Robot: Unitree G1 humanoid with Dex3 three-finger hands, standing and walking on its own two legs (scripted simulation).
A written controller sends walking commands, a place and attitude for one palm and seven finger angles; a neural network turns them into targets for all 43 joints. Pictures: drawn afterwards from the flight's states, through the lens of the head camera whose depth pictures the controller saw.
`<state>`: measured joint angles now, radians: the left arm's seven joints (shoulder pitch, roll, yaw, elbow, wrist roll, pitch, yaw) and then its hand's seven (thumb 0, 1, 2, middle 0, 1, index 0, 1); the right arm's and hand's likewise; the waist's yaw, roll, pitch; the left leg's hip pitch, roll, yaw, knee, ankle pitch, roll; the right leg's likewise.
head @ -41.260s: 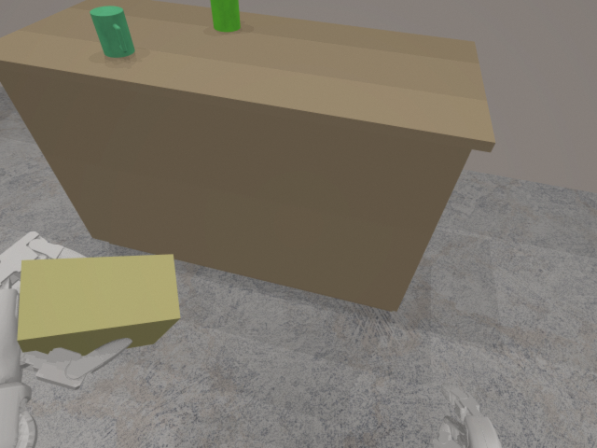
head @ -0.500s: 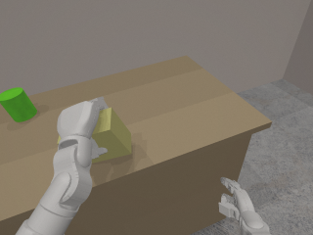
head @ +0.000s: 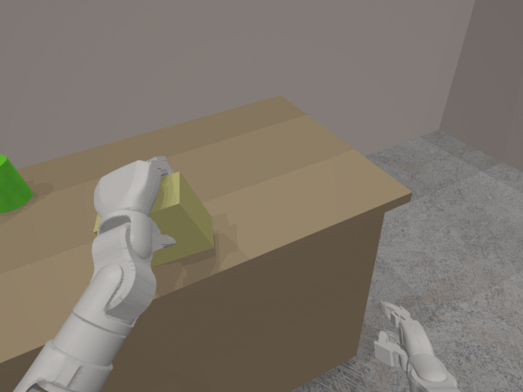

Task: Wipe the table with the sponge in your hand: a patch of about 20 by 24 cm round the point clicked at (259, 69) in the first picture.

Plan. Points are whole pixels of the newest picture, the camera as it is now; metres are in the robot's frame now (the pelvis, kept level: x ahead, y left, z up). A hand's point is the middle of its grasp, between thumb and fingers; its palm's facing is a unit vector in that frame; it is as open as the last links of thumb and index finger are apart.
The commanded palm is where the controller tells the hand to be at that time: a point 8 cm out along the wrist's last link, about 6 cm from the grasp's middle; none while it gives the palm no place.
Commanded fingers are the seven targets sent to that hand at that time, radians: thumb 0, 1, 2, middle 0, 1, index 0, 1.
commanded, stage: wipe forward along the third lane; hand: left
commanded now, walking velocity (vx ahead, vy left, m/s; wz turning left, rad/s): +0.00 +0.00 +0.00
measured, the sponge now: (166, 230) +0.32 +0.20 +0.12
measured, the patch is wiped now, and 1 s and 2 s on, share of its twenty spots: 0.55 0.90 0.95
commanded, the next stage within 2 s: wipe back along the third lane in 1.42 s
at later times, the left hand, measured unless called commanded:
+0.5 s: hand (143, 200) +0.35 +0.24 +0.16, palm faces +0.06 -0.05 -1.00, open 10.2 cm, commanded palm +0.32 +0.25 +0.21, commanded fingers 0.00 0.10 1.30 -1.20 -1.60 -1.20 -1.60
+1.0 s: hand (132, 186) +0.38 +0.28 +0.16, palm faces +0.03 -0.05 -1.00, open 10.2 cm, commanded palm +0.36 +0.28 +0.19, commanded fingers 0.00 0.10 1.30 -1.20 -1.60 -1.20 -1.60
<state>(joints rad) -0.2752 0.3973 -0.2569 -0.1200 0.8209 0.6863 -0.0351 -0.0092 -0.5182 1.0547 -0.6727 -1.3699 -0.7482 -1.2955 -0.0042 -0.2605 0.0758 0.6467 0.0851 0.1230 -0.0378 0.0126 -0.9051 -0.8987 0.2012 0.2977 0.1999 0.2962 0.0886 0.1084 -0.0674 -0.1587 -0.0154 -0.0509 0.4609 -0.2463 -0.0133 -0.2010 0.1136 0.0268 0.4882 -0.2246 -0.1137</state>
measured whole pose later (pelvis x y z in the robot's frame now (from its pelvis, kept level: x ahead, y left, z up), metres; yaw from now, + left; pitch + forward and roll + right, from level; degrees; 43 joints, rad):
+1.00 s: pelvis +0.00 +0.01 +0.00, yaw +1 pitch +2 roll +1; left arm -0.66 0.45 -0.17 0.58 0.94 0.51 -0.09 0.00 -0.53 1.06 -0.69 -1.37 -0.75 -1.30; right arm 0.11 -0.29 0.05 0.72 0.09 0.08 -0.07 0.01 -0.91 -0.90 0.20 0.30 0.20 0.30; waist 0.03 0.09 -0.10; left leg -0.27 -0.03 -0.07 0.48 -0.24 0.00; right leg -0.30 0.10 0.01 0.49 -0.21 -0.10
